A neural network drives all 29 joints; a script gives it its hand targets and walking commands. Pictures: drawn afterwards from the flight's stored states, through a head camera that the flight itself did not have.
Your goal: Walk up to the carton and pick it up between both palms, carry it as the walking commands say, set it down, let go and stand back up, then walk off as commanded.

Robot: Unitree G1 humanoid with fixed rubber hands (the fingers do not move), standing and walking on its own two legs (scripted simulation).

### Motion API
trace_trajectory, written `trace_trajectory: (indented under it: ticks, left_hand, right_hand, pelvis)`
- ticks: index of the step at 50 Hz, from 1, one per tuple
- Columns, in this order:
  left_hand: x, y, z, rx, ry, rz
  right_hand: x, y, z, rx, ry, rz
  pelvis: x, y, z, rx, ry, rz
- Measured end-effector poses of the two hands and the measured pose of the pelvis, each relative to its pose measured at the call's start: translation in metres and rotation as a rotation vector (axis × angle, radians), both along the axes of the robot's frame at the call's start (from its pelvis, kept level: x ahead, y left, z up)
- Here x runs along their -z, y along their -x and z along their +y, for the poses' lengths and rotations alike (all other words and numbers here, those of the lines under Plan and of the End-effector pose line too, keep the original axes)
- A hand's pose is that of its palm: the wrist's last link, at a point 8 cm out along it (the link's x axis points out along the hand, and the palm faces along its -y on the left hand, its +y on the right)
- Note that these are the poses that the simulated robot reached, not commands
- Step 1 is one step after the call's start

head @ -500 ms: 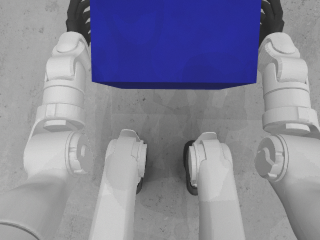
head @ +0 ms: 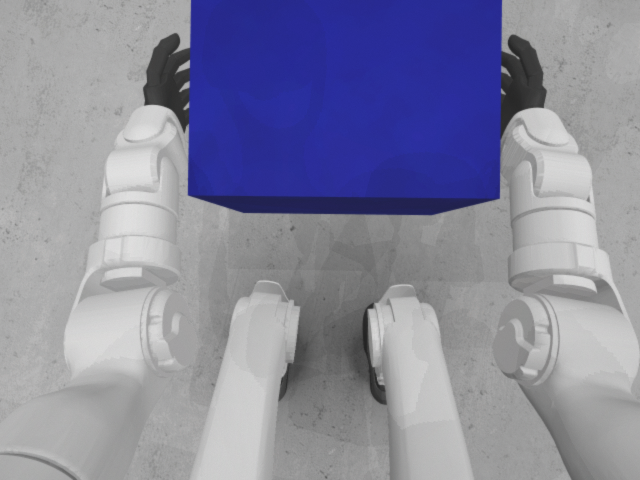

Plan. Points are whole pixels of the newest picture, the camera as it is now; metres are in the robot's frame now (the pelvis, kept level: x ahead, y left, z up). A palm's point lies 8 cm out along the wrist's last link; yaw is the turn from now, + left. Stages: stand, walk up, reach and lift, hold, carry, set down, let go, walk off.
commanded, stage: reach and lift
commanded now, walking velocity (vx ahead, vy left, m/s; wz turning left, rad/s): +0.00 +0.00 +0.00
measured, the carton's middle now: (340, 106) +0.53 +0.00 -0.14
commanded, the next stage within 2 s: none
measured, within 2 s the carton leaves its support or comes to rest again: neither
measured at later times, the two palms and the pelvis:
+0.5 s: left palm (126, 97) +0.48 +0.19 +0.00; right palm (556, 100) +0.49 -0.19 -0.01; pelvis +0.02 +0.00 +0.06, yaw +0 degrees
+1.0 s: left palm (71, 78) +0.47 +0.19 +0.07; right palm (622, 80) +0.47 -0.20 +0.07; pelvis +0.04 +0.00 +0.13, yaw -1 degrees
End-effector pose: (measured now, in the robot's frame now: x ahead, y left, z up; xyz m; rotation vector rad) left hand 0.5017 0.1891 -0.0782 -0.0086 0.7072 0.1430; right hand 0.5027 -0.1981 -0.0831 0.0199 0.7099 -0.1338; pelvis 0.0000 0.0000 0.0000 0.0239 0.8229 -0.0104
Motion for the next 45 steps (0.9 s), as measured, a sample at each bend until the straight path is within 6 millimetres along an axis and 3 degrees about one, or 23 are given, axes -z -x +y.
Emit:
trace_trajectory:
  ticks: [45]
  left_hand:
    - [-0.136, 0.032, 0.004, -0.006, 0.011, 0.016]
  right_hand:
    - [-0.137, 0.031, 0.003, -0.001, -0.006, 0.016]
  pelvis:
    - [-0.116, -0.037, 0.001, 0.0, 0.012, -0.098]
